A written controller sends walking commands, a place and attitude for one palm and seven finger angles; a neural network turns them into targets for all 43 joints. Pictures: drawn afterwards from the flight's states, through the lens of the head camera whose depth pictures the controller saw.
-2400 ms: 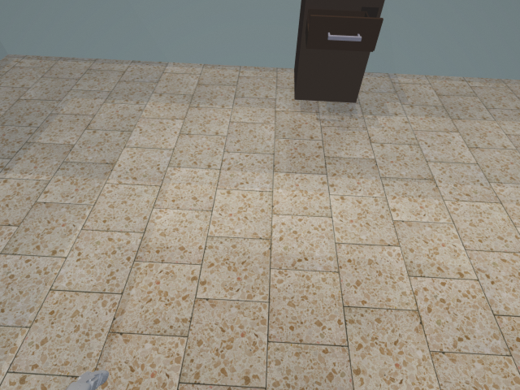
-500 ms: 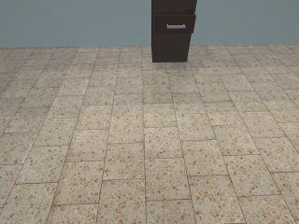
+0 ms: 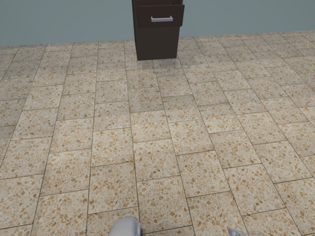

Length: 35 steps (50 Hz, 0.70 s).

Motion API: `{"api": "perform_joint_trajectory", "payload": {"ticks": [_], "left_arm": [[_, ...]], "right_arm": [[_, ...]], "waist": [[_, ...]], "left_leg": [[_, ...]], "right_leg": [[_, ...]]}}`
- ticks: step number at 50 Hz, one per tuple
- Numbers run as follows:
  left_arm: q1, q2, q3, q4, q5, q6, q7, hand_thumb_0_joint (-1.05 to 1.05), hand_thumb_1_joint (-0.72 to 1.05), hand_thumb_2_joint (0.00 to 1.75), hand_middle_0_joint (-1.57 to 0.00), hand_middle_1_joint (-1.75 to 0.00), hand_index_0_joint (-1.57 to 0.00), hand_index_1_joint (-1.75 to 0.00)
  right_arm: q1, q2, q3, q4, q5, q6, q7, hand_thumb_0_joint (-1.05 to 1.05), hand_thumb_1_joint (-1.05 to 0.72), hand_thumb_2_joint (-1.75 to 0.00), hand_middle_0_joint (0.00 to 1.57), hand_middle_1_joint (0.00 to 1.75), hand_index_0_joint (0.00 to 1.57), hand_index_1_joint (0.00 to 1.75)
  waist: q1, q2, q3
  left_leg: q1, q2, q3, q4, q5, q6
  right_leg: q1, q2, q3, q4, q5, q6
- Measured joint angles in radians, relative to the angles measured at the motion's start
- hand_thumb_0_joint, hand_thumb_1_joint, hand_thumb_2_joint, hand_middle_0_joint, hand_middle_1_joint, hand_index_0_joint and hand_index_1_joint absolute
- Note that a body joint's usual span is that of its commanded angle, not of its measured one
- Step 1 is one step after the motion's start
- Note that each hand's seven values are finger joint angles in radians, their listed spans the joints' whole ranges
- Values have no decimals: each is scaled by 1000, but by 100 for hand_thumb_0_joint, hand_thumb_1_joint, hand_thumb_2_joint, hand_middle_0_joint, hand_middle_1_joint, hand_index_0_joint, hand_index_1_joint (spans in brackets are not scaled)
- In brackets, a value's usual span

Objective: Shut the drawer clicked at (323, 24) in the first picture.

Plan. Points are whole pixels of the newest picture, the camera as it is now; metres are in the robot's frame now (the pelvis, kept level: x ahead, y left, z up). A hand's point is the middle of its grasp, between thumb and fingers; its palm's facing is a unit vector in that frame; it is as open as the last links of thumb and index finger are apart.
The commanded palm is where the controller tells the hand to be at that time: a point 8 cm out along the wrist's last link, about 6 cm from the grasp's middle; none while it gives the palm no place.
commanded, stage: walk to a spot facing it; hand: left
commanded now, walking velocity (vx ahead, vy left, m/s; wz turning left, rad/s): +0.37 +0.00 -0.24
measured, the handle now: (161, 18) +1.72 +0.17 -0.24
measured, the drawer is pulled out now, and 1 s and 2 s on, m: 0.16 0.16 0.16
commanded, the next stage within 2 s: none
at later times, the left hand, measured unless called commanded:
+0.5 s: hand (116, 167) +0.34 +0.19 -0.16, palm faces -0.20 -0.97 -0.15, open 7.4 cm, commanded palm none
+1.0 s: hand (126, 144) +0.45 +0.18 -0.18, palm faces -0.10 -0.98 -0.17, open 7.3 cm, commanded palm none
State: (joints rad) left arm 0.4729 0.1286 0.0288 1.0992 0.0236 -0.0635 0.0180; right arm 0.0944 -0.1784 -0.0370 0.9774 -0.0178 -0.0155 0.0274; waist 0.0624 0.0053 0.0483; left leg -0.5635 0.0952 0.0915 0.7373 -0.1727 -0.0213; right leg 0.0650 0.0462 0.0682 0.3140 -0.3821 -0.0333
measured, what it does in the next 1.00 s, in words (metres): walks ahead: left foot, then right foot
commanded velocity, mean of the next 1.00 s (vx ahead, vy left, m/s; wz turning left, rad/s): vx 0.38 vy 0.00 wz -0.11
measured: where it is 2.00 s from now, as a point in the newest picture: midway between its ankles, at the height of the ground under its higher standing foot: (182, 140)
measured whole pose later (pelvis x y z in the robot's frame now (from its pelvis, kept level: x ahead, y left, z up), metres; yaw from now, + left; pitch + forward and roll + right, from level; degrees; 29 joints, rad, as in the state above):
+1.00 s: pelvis +0.43 -0.01 +0.00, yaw -10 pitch -1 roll -3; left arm 0.33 0.19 0.06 1.10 0.02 -0.05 0.00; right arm 0.22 -0.21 -0.07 1.01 -0.03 -0.04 0.02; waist 0.01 0.00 0.01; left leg -0.44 0.15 0.13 0.67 -0.22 -0.02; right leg -0.08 -0.03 -0.17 0.47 -0.37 0.02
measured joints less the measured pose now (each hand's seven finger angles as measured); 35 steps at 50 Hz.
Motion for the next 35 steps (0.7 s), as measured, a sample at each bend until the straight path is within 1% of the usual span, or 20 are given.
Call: {"api": "perform_joint_trajectory", "payload": {"ticks": [2,3,5,6,7,8,10,12,14,18,21,24,27,29,30,31,32,33,34,35], "left_arm": [[4,11,6,5,-2,1,1,1,90,90,-21,-30,-21,-30],[6,15,11,9,-5,4,0,1,90,90,-21,-30,-21,-30],[-24,31,20,17,-14,19,-4,1,90,90,-21,-30,-20,-30],[-41,40,22,16,-15,25,-5,1,90,90,-21,-30,-20,-30],[-59,48,25,12,-13,30,-7,1,90,90,-21,-30,-20,-30],[-79,55,29,6,-9,33,-11,1,91,90,-20,-30,-20,-30],[-125,69,39,-17,-1,41,-18,1,91,90,-20,-30,-20,-30],[-167,78,46,-47,4,48,-23,1,91,90,-20,-30,-20,-30],[-204,81,52,-77,7,54,-27,1,91,90,-20,-30,-20,-30],[-266,75,54,-108,10,65,-38,1,91,90,-20,-29,-20,-30],[-302,66,47,-110,10,72,-44,1,91,90,-20,-29,-20,-30],[-334,56,39,-105,8,78,-47,1,91,90,-20,-29,-20,-30],[-364,43,31,-99,7,77,-48,1,91,90,-20,-30,-20,-30],[-380,34,25,-101,6,68,-49,1,91,90,-20,-30,-20,-30],[-384,30,22,-103,6,59,-49,1,91,90,-20,-30,-20,-30],[-386,29,19,-105,7,44,-50,1,91,90,-20,-30,-20,-30],[-388,27,20,-106,9,27,-46,1,91,90,-20,-30,-20,-30],[-388,24,21,-106,5,12,-42,1,91,90,-20,-30,-20,-30],[-382,20,20,-103,-1,3,-38,1,91,90,-20,-30,-20,-30],[-370,17,19,-98,-5,-1,-35,1,91,90,-20,-30,-20,-30]], "right_arm": [[-8,12,6,-9,-2,-18,-3,1,-91,-90,20,30,20,30],[-7,16,10,-14,-5,-32,-7,1,-91,-90,20,30,20,30],[-6,32,13,-18,-11,-51,-16,1,-91,-90,20,30,20,30],[4,37,16,-17,-10,-53,-19,1,-91,-90,20,30,21,30],[19,41,16,-13,-9,-53,-23,1,-91,-90,20,30,21,30],[38,45,15,-6,-9,-54,-27,1,-91,-90,20,30,21,30],[84,48,7,13,-5,-59,-39,0,-92,-90,20,30,21,30],[130,33,-9,32,-2,-66,-53,-1,-94,-90,20,30,21,30],[176,16,-12,60,-4,-63,-54,-1,-95,-90,20,30,21,30],[260,2,-13,110,-4,-57,-52,0,-94,-90,20,30,20,30],[308,6,-11,136,-4,-55,-49,0,-93,-90,20,30,20,30],[349,20,-5,152,-8,-56,-48,1,-92,-90,20,30,20,30],[385,36,1,169,-14,-53,-46,1,-92,-90,20,30,20,30],[407,46,6,182,-15,-48,-45,1,-91,-90,20,30,20,30],[420,52,9,190,-13,-45,-44,1,-91,-90,20,30,20,30],[434,60,11,199,-10,-42,-41,1,-91,-90,20,30,20,30],[437,70,13,210,-4,-35,-37,1,-91,-90,20,30,20,30],[427,76,16,217,0,-25,-34,1,-91,-90,20,30,20,30],[412,80,16,219,4,-17,-32,1,-91,-90,20,30,20,30],[396,81,13,218,6,-12,-31,1,-91,-90,20,30,20,30]], "waist": [[-1,-13,0],[-7,-18,-2],[-14,-44,11],[-16,-51,13],[-20,-55,12],[-26,-56,9],[-37,-56,3],[-47,-55,-7],[-50,-55,-19],[-63,-50,-28],[-82,-41,-20],[-108,-35,-5],[-135,-25,9],[-146,-13,17],[-147,-7,20],[-146,-7,19],[-138,-7,23],[-133,-6,31],[-129,-5,38],[-123,-5,38]], "left_leg": [[74,-26,14,-103,6,19],[109,-34,19,-131,11,40],[122,-40,50,-68,-45,71],[146,-39,67,-63,-70,79],[175,-39,81,-76,-84,82],[208,-39,92,-102,-84,77],[270,-45,107,-166,-79,79],[322,-53,119,-226,-73,85],[366,-62,132,-278,-71,88],[448,-77,152,-359,-79,86],[506,-79,165,-399,-98,77],[555,-75,181,-418,-127,61],[594,-61,194,-412,-172,38],[614,-43,203,-385,-216,18],[616,-28,204,-350,-247,7],[602,-12,201,-280,-284,0],[561,12,192,-156,-312,3],[497,24,146,14,-331,8],[426,22,91,180,-333,16],[359,19,53,314,-312,22]], "right_leg": [[2,-9,13,71,-65,12],[-24,-10,17,167,-106,11],[-156,-20,10,516,-135,-4],[-227,-23,2,678,-124,-11],[-295,-30,-17,801,-94,-13],[-357,-42,-38,883,-56,-12],[-461,-70,-71,944,7,-7],[-544,-95,-85,926,56,0],[-608,-119,-89,884,110,12],[-666,-156,-90,755,204,35],[-656,-171,-109,618,236,44],[-627,-169,-134,495,234,40],[-583,-150,-162,393,197,24],[-538,-126,-185,323,167,6],[-504,-110,-200,280,168,-5],[-467,-99,-210,239,193,-20],[-462,-94,-215,251,238,-29],[-461,-91,-220,291,215,-30],[-445,-88,-225,310,178,-28],[-420,-84,-228,306,148,-25]]}}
